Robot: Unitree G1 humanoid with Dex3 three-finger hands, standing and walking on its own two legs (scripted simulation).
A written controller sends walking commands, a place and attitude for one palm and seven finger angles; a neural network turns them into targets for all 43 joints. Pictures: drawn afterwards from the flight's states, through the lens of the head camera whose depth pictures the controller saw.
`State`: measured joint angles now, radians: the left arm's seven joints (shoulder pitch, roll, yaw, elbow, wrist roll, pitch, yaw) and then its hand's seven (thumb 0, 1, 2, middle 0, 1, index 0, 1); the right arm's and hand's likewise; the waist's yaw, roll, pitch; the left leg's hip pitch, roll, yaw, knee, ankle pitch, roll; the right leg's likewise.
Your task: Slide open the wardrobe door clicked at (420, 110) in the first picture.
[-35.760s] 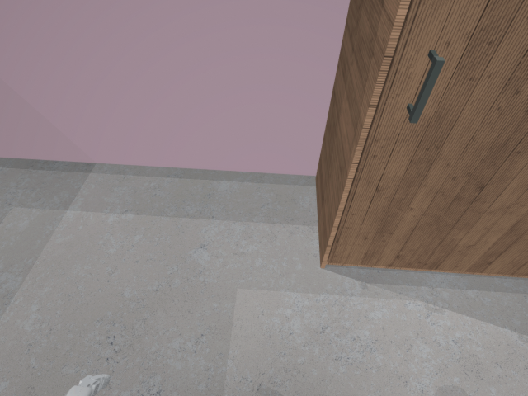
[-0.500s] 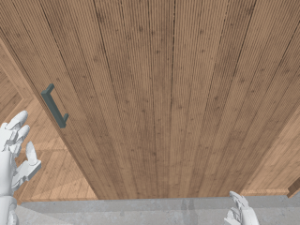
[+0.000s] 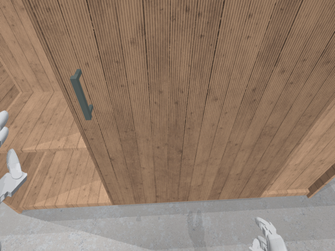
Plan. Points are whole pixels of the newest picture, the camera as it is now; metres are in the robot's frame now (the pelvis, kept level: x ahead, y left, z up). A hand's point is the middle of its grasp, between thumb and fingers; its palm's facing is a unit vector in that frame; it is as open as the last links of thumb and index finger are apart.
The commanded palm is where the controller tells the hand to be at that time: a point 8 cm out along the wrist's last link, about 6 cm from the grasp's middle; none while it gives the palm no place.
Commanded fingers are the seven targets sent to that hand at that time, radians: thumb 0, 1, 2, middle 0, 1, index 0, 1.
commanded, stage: step back with the hand held close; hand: left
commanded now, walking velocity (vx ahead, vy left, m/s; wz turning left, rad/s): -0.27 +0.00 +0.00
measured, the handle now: (83, 95) +0.49 +0.29 +0.11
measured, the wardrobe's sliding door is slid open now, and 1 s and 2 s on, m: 0.54 0.54 0.54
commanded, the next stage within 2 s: stop stepping back and stand still in 0.28 s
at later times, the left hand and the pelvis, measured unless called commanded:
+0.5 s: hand out of the picture +0.04 +0.35 +0.19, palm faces +0.53 -0.78 -0.33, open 7.4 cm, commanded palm -0.04 +0.39 +0.18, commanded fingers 0.00 0.90 0.90 -0.20 -0.30 -0.20 -0.30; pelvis -0.14 +0.07 -0.02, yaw +7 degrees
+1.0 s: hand out of the picture -0.15 +0.41 +0.21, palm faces +0.40 -0.80 -0.45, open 7.4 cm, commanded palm -0.19 +0.46 +0.18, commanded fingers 0.00 0.90 0.90 -0.20 -0.30 -0.20 -0.30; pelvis -0.34 +0.17 -0.01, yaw -1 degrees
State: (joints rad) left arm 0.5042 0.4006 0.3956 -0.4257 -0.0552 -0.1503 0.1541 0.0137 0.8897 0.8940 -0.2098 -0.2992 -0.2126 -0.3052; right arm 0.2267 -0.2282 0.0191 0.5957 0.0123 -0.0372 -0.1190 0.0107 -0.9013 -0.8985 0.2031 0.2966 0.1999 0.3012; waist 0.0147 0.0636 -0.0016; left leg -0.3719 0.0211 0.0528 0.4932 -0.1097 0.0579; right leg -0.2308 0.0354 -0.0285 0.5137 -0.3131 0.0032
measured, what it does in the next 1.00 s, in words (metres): walks backwards: right foot, then left foot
